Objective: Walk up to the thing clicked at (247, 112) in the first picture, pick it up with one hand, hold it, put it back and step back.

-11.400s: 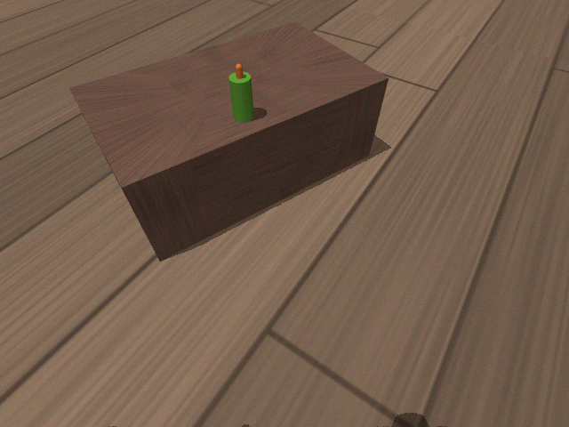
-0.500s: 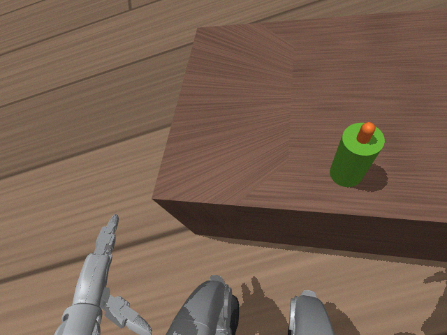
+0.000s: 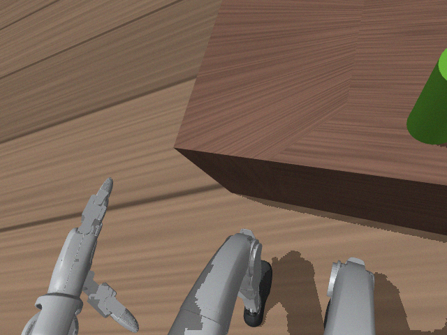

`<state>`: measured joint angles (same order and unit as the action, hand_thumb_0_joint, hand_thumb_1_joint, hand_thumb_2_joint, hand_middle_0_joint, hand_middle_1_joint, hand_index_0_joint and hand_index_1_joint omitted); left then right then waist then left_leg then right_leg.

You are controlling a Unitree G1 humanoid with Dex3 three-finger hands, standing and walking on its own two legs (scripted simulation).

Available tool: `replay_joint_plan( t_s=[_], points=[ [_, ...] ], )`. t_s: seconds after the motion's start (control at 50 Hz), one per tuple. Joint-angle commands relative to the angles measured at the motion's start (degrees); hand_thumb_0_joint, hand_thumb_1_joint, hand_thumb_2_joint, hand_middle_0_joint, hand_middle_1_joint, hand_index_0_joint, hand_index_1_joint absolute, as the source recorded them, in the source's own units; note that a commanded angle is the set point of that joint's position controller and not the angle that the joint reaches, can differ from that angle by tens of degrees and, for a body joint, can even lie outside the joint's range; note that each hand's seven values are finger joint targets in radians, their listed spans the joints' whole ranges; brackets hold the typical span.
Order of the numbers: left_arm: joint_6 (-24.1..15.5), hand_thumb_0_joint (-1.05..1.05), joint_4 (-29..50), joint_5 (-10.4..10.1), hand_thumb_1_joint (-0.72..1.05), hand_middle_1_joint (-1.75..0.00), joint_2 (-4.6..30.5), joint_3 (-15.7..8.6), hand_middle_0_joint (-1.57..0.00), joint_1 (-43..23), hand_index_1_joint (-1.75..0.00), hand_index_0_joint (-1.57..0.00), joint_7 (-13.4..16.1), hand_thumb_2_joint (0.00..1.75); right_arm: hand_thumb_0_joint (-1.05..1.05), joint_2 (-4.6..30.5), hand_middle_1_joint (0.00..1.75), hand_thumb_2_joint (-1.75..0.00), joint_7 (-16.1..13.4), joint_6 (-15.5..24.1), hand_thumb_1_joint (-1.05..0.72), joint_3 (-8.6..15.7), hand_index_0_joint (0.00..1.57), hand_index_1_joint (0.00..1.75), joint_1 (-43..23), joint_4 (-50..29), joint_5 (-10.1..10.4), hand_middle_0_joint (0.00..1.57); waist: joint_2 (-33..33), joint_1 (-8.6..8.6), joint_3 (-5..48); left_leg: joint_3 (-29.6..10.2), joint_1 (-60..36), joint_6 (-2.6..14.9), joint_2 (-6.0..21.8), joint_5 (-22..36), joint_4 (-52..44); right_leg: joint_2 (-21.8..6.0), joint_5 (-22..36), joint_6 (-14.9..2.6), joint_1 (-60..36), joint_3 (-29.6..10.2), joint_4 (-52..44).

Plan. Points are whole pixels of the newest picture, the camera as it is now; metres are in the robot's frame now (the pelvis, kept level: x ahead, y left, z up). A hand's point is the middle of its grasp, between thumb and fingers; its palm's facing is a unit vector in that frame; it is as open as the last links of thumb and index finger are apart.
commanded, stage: close in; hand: right
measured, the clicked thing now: out of the picture +0.52 -0.23 -0.02
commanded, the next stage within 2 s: rest palm in 0.36 s
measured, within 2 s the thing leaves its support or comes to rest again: leaves its support in 1.90 s
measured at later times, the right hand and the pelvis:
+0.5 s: hand out of the picture +0.48 -0.24 -0.05, palm faces +0.23 +0.97 +0.04, open 17.6 cm; pelvis -0.01 +0.01 +0.00, yaw -1 degrees
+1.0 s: hand out of the picture +0.51 -0.23 -0.04, palm faces +0.23 +0.97 +0.01, open 14.2 cm; pelvis -0.01 +0.00 -0.01, yaw -1 degrees
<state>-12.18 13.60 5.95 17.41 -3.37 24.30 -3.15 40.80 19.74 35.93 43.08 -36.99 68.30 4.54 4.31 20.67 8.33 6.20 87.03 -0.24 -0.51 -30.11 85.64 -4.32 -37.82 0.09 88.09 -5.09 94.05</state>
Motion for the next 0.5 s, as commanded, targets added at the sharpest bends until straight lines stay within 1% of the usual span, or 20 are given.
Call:
replay_joint_plan(
  t_s=[0.0, 0.02, 0.04, 0.06, 0.08, 0.1, 0.12, 0.14, 0.16, 0.18, 0.2, 0.22, 0.24, 0.3, 0.32, 0.36, 0.38, 0.4, 0.42, 0.48],
  points=[
    [-1.41, 0.0, 7.36, -1.27, -0.55, -0.05, 12.86, -12.31, -0.05, 5.26, -0.05, -0.05, 1.71, 0.04, 0.0, 13.6, 0.04, -0.01, -3.89, 3.54, 0.56, -3.34, 0.06, 0.04, -19.1, -15.83, -1.16, 0.07, -32.78, -3.38, 31.27, -1.95, -12.33, 2.92, -2.12, 9.46, -6.86, 0.81, 24.58, 1.78, -32.67, -1.17, -14.33],
    [-1.14, 0.0, 8.13, -1.18, -0.55, -0.05, 12.07, -11.76, -0.05, 4.96, -0.05, -0.05, 1.64, 0.04, 0.0, 14.52, 0.04, -0.01, -4.88, 3.45, 0.57, -2.52, 0.06, 0.04, -19.42, -18.81, -1.76, 0.06, -33.3, -4.31, 31.59, -2.2, -12.8, 2.9, -1.97, 9.27, -6.98, 0.77, 23.38, 1.77, -32.42, -0.85, -14.56],
    [-0.85, 0.0, 8.58, -1.27, -0.55, -0.05, 12.72, -12.8, -0.05, 4.62, -0.05, -0.05, 1.68, 0.04, 0.0, 14.23, 0.04, -0.02, -5.58, 3.06, 0.57, -3.25, 0.06, 0.04, -19.77, -19.98, -2.34, 0.06, -33.5, -4.03, 32.58, -2.34, -12.78, 2.88, -1.9, 9.45, -6.84, 0.76, 22.67, 1.78, -33.06, -0.72, -14.55],
    [-0.41, 0.0, 9.54, -1.18, -0.55, -0.05, 12.14, -12.33, -0.05, 5.46, -0.05, -0.05, 1.56, 0.04, 0.0, 16.04, 0.04, -0.02, -6.25, 3.04, 0.55, -2.14, 0.06, 0.04, -21.53, -23.44, -2.86, 0.06, -34.48, -4.51, 33.96, -2.51, -13.51, 2.93, -1.7, 9.52, -6.92, 0.86, 22.04, 1.91, -34.28, -0.47, -14.73],
    [-0.21, 0.0, 11.3, -0.95, -0.55, -0.05, 11.49, -11.82, -0.05, 5.61, -0.05, -0.05, 1.34, 0.04, 0.0, 13.29, 0.04, -0.02, -6.65, 2.6, 0.56, -3.9, 0.05, 0.04, -20.58, -22.37, -3.2, 0.06, -33.89, -4.47, 34.36, -2.51, -14.36, 2.93, -1.76, 10.04, -6.93, 0.9, 21.87, 1.76, -34.19, -0.31, -14.84],
    [-0.06, 0.0, 11.35, -0.9, -0.54, -0.05, 10.51, -11.21, -0.05, 6.34, -0.05, -0.05, 1.09, 0.04, 0.0, 8.23, 0.04, -0.02, -6.65, 2.11, 0.57, -5.99, 0.05, 0.04, -17.72, -18.28, -3.01, 0.06, -31.48, -3.12, 31.44, -2.0, -14.26, 2.86, -1.81, 10.74, -6.79, 0.8, 22.75, 1.69, -32.71, -0.49, -14.66],
    [0.65, 0.0, 8.23, -0.95, -0.54, -0.05, 10.03, -11.23, -0.05, 8.54, -0.04, -0.05, 1.08, 0.03, 0.0, 9.67, 0.04, -0.02, -7.37, 1.97, 0.56, -4.09, 0.06, 0.04, -16.93, -16.58, -2.9, 0.06, -30.49, -3.39, 27.86, -2.03, -13.65, 2.84, -1.74, 10.29, -7.02, 1.08, 21.15, 1.45, -29.78, -0.34, -14.55],
    [0.62, 0.0, 10.71, -1.01, -0.54, -0.05, 8.94, -9.89, -0.05, 6.8, -0.05, -0.05, 0.83, 0.03, 0.0, 6.33, 0.05, -0.03, -7.57, 1.63, 0.57, -6.02, 0.06, 0.05, -16.19, -14.68, -2.91, 0.06, -27.58, -3.24, 26.97, -1.79, -14.72, 2.79, -1.78, 10.76, -6.88, 1.29, 20.52, 1.13, -27.04, -0.53, -14.57],
    [0.52, 0.0, 12.05, -1.14, -0.54, -0.05, 9.29, -10.04, -0.05, 5.07, -0.04, -0.05, 0.83, 0.03, 0.0, 2.98, 0.05, -0.03, -7.56, 1.11, 0.58, -7.73, 0.05, 0.05, -15.25, -11.34, -2.68, 0.05, -24.63, -2.66, 25.39, -1.82, -14.58, 2.63, -1.77, 10.06, -6.9, 1.42, 17.9, 0.71, -24.13, -0.56, -14.22],
    [0.64, 0.0, 13.05, -1.24, -0.54, -0.05, 11.15, -11.7, -0.05, 4.85, -0.04, -0.05, 1.11, 0.03, 0.0, 3.2, 0.05, -0.03, -7.86, 0.95, 0.56, -7.41, 0.05, 0.05, -15.63, -12.97, -2.6, 0.05, -22.61, -2.49, 25.87, -1.75, -15.02, 2.53, -1.73, 10.29, -6.66, 1.35, 17.42, 0.57, -23.12, -0.73, -14.14],
    [0.57, 0.0, 16.87, -1.31, -0.54, -0.05, 12.08, -11.91, -0.05, 4.07, -0.04, -0.05, 1.22, 0.03, 0.0, 7.99, 0.05, -0.03, -8.62, 0.99, 0.58, -4.61, 0.05, 0.05, -16.68, -15.82, -2.78, 0.05, -22.81, -3.84, 29.77, -2.33, -18.32, 2.49, -1.43, 11.13, -7.0, 1.55, 17.58, 0.41, -23.86, -0.39, -14.22],
    [0.83, 0.0, 17.91, -1.25, -0.54, -0.05, 13.09, -13.1, -0.05, 4.84, -0.04, -0.05, 1.38, 0.03, 0.0, 7.45, 0.05, -0.04, -9.02, 0.81, 0.59, -4.85, 0.05, 0.05, -17.49, -15.36, -3.07, 0.04, -20.91, -2.94, 31.76, -2.4, -19.7, 2.31, -1.48, 11.79, -7.36, 1.71, 17.53, 0.25, -24.36, -0.38, -14.08],
    [0.94, 0.0, 18.41, -1.4, -0.55, -0.05, 12.7, -12.58, -0.05, 5.33, -0.05, -0.05, 1.26, 0.04, 0.0, 5.23, 0.05, -0.04, -9.21, 0.59, 0.6, -5.79, 0.05, 0.05, -17.26, -12.49, -2.88, 0.04, -19.17, -2.11, 29.92, -2.11, -19.48, 2.32, -1.54, 11.0, -7.32, 1.93, 16.22, 0.21, -22.69, -0.48, -14.47],
    [1.06, 0.0, 17.16, -1.92, -0.54, -0.05, 12.09, -13.26, -0.05, 7.28, -0.04, -0.05, 1.34, 0.03, 0.0, 4.61, 0.05, -0.02, -10.48, 1.09, 0.58, -5.54, 0.05, 0.05, -16.55, -10.15, -2.91, 0.05, -15.03, -2.14, 27.6, -3.36, -21.93, 1.62, -1.4, 11.24, -8.26, 2.23, 14.4, -0.73, -17.48, 0.23, -13.19],
    [1.18, 0.0, 16.47, -1.82, -0.54, -0.05, 11.23, -12.28, -0.05, 7.23, -0.04, -0.05, 1.24, 0.03, 0.0, 4.16, 0.05, -0.03, -10.73, 1.38, 0.58, -5.89, 0.05, 0.05, -16.99, -10.23, -3.14, 0.05, -15.67, -2.19, 26.69, -3.2, -21.12, 1.85, -1.43, 11.13, -7.5, 2.37, 14.58, -0.56, -16.45, 0.31, -13.49],
    [1.12, 0.0, 19.54, -2.09, -0.54, -0.05, 11.71, -12.95, -0.05, 6.97, -0.04, -0.05, 1.33, 0.03, 0.0, 5.08, 0.05, -0.02, -11.11, 2.12, 0.57, -6.12, 0.05, 0.05, -19.13, -12.09, -3.72, 0.05, -16.34, -1.75, 28.42, -3.53, -20.98, 1.88, -1.38, 10.78, -7.44, 2.28, 14.31, -0.52, -18.12, 0.43, -13.51],
    [1.15, 0.0, 19.91, -2.06, -0.54, -0.05, 12.4, -14.45, -0.05, 7.26, -0.04, -0.05, 1.48, 0.03, 0.0, 5.99, 0.05, -0.02, -11.44, 2.46, 0.57, -5.92, 0.05, 0.05, -20.23, -13.3, -4.25, 0.05, -16.82, -1.6, 29.84, -4.14, -21.8, 1.65, -1.25, 10.96, -8.01, 2.31, 14.17, -0.67, -18.81, 0.74, -12.93],
    [1.2, 0.0, 19.98, -2.1, -0.54, -0.05, 12.38, -14.34, -0.05, 8.13, -0.04, -0.05, 1.44, 0.03, 0.0, 5.6, 0.05, -0.03, -11.56, 2.61, 0.57, -6.48, 0.05, 0.05, -21.25, -12.57, -4.48, 0.05, -16.33, -0.68, 29.25, -4.15, -21.43, 1.61, -1.15, 9.76, -8.09, 2.48, 12.82, -0.58, -18.43, 0.76, -13.04],
    [1.26, 0.0, 18.55, -1.89, -0.54, -0.05, 11.28, -13.27, -0.05, 8.08, -0.04, -0.05, 1.27, 0.03, 0.0, 4.98, 0.05, -0.03, -11.81, 2.83, 0.57, -6.95, 0.04, 0.05, -21.61, -12.33, -4.55, 0.04, -17.56, -1.33, 27.48, -4.41, -20.74, 1.68, -1.18, 8.56, -8.15, 2.51, 11.37, -0.54, -17.09, 1.03, -13.14],
    [0.98, 0.0, 18.45, -1.84, -0.59, -0.04, 11.1, -13.87, -0.05, 7.58, -0.07, -0.03, 1.36, 0.07, 0.0, 4.65, 0.06, -0.06, -12.23, 3.16, 0.51, -7.96, 0.04, 0.06, -22.87, -14.58, -5.05, 0.04, -21.76, -1.61, 29.6, -4.13, -18.07, 2.0, -1.29, 9.79, -7.12, 2.4, 13.61, -0.1, -21.14, 0.99, -13.0]
  ],
)
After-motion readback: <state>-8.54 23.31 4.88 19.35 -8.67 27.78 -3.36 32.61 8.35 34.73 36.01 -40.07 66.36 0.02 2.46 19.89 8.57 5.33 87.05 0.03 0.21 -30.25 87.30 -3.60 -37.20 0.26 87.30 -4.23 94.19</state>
